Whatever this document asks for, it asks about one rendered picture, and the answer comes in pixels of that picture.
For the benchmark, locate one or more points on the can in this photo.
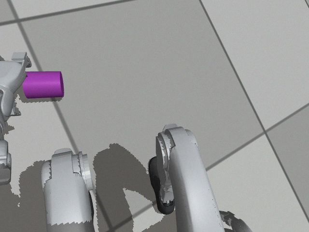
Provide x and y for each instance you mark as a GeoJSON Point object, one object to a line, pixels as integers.
{"type": "Point", "coordinates": [43, 85]}

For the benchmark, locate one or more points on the right robot foot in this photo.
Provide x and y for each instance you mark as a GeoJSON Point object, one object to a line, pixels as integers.
{"type": "Point", "coordinates": [164, 208]}

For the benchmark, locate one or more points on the left robot hand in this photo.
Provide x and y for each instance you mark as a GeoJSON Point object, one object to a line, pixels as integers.
{"type": "Point", "coordinates": [13, 74]}

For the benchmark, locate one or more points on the left robot arm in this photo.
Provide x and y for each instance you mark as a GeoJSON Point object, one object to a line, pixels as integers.
{"type": "Point", "coordinates": [6, 105]}

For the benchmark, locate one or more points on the right robot hand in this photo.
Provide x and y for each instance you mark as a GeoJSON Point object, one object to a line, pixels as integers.
{"type": "Point", "coordinates": [238, 225]}

